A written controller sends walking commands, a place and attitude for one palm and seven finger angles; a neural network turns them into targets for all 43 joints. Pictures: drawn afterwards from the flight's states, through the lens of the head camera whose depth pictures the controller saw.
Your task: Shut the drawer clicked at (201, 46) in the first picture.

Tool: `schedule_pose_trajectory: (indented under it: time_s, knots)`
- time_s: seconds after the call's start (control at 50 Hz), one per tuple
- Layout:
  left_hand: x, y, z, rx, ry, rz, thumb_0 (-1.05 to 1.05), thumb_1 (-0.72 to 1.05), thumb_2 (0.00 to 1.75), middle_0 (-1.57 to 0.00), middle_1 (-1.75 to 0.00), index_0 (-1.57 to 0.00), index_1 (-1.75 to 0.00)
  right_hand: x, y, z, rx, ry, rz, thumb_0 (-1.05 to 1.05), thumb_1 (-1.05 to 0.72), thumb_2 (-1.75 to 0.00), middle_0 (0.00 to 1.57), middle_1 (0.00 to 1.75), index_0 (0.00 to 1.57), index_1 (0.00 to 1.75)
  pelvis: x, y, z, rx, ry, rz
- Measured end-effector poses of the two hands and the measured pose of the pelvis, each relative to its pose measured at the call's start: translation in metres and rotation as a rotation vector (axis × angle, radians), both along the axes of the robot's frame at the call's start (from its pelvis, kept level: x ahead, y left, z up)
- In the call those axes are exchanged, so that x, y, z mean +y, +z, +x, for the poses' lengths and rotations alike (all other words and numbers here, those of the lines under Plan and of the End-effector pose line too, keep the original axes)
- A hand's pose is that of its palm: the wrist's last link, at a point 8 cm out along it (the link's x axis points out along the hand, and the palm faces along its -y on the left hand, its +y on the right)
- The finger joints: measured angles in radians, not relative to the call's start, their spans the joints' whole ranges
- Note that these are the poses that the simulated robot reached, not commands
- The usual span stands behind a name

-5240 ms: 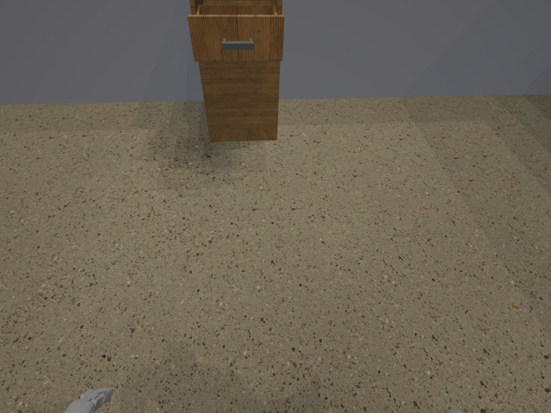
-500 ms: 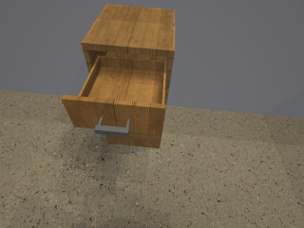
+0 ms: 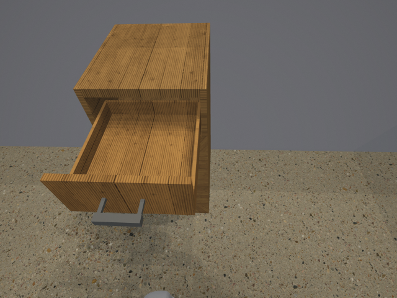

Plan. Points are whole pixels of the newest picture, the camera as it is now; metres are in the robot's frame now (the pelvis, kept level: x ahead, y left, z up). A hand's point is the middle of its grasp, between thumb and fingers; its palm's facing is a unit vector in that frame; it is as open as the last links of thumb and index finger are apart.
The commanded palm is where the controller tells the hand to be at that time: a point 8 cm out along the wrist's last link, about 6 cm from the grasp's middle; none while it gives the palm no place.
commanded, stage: come to a stop and stand still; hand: left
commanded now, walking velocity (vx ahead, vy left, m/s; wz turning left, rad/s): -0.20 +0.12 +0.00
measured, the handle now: (120, 211) +0.32 +0.22 -0.06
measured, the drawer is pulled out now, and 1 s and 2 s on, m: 0.30 0.30 0.30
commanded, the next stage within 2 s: look again from close up in 1.38 s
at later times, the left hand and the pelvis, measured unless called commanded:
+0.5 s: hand out of the picture -0.01 +0.21 -0.18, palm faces +0.02 -0.98 -0.21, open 7.3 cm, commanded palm none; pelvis -0.02 +0.03 +0.00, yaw -2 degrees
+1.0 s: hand out of the picture -0.03 +0.15 -0.18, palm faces +0.05 -0.99 -0.16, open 7.3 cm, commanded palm none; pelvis -0.01 +0.00 +0.00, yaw -1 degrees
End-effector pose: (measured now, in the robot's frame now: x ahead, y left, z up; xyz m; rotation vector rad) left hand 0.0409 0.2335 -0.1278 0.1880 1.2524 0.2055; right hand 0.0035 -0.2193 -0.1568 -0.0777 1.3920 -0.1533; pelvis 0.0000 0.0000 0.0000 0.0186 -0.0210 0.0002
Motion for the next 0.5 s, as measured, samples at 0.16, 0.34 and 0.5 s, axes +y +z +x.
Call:
schedule_pose_trajectory:
  time_s: [0.16,0.34,0.5]
  knots:
    - [0.011,-0.018,-0.022,0.093,0.049,-0.047,0.00,0.92,0.90,-0.20,-0.30,-0.20,-0.30,0.006,0.007,0.048,-0.060,0.043,-0.056,0.00,-0.92,-0.90,0.20,0.30,0.19,0.30,0.018,-0.005,0.006,0.000,-0.001,-0.019]
    - [0.031,-0.030,-0.035,0.129,0.057,-0.082,0.00,0.91,0.90,-0.20,-0.30,-0.20,-0.30,0.030,0.024,0.059,-0.124,0.076,-0.107,0.00,-0.93,-0.90,0.20,0.30,0.20,0.30,0.036,-0.003,-0.003,0.001,-0.011,-0.016]
    - [0.027,-0.020,-0.050,0.159,0.009,-0.052,0.00,0.91,0.90,-0.20,-0.30,-0.20,-0.30,0.024,0.019,0.043,-0.150,0.038,-0.066,0.00,-0.92,-0.90,0.20,0.30,0.20,0.30,0.026,-0.001,-0.020,0.023,-0.034,-0.009]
